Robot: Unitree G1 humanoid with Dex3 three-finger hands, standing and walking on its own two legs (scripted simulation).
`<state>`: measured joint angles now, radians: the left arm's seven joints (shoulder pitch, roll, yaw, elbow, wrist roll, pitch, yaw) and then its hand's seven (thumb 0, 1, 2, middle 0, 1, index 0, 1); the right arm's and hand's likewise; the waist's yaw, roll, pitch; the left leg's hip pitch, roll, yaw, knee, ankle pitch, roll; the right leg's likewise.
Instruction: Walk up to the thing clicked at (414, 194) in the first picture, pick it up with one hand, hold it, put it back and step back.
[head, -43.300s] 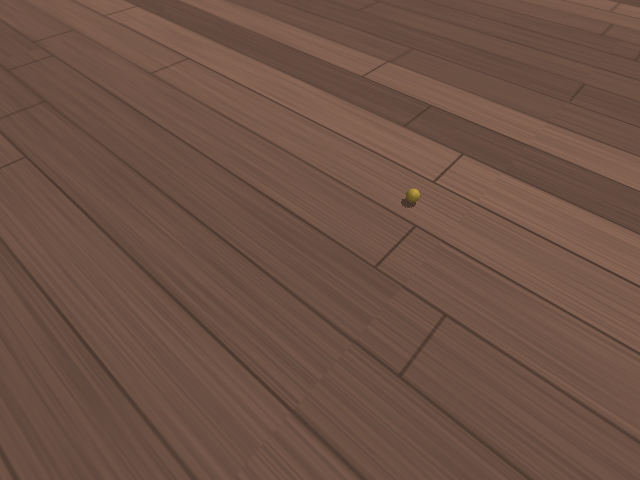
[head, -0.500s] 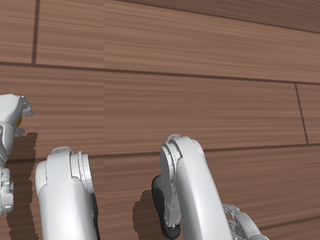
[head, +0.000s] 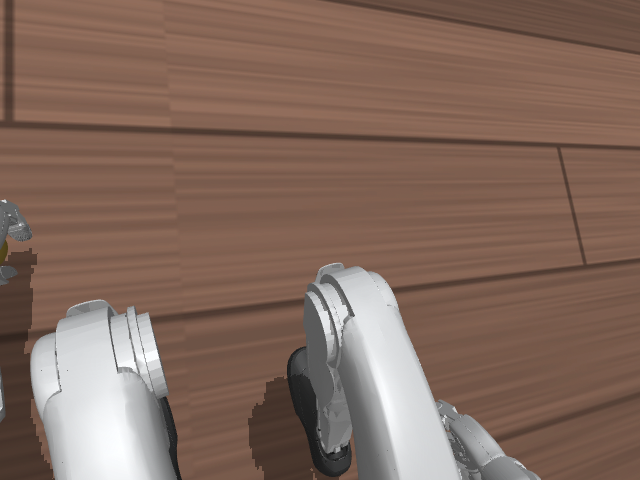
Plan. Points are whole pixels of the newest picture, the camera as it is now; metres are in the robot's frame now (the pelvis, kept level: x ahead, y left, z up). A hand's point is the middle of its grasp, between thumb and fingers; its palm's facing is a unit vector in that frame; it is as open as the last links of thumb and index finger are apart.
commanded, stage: rest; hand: left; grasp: from above
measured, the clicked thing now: out of the picture +0.40 +0.35 -0.24
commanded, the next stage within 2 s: open in 0.80 s
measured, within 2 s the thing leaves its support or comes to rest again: rests again in 0.42 s
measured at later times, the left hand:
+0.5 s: hand out of the picture +0.39 +0.33 -0.24, palm faces -0.44 -0.17 -0.88, open 6.6 cm
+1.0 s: hand out of the picture +0.39 +0.33 -0.25, palm faces -0.45 -0.16 -0.88, open 7.0 cm
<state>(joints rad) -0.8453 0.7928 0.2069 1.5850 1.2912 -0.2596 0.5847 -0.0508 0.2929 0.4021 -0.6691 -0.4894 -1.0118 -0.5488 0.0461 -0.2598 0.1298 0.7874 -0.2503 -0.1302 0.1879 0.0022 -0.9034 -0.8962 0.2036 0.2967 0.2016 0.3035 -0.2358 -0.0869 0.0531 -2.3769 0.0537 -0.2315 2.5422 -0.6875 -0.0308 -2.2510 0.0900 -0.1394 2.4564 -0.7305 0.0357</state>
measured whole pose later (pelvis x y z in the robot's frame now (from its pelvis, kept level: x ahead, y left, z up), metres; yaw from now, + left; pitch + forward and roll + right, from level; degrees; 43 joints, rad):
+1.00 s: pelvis +0.00 +0.00 +0.00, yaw -3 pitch +26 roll -12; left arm -0.88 0.88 0.15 1.69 1.25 -0.25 0.68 -0.07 0.29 0.37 -0.69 -0.47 -0.96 -0.49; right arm 0.00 -0.30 0.22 0.76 -0.29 -0.24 0.26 0.00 -0.90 -0.90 0.20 0.30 0.20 0.30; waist -0.27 -0.14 0.13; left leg -2.35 0.06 -0.28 2.58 -0.71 -0.03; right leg -2.21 0.11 -0.18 2.45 -0.72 0.05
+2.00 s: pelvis +0.00 +0.01 +0.00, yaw -3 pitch +26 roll -13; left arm -0.85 0.88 0.18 1.60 1.25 -0.24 0.65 0.00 -0.45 0.93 -0.08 -1.02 -0.10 -0.99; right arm 0.03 -0.30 0.23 0.75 -0.29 -0.24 0.27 0.00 -0.89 -0.90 0.20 0.30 0.20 0.30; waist -0.27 -0.13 0.11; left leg -2.35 0.05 -0.29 2.57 -0.70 -0.02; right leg -2.20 0.11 -0.18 2.43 -0.72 0.05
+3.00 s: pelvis -0.02 +0.00 +0.03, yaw +3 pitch +31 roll -9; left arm -0.79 0.70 0.15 1.27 1.18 -0.22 0.43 0.00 -0.25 0.92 -0.22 -0.77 -0.20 -0.77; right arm 0.16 -0.23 0.06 0.76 -0.16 -0.05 0.13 0.00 -0.89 -0.90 0.20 0.30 0.20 0.30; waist -0.18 -0.02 -0.04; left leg -2.35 0.03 -0.17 2.41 -0.61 -0.01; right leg -2.22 0.05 -0.10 2.35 -0.69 0.03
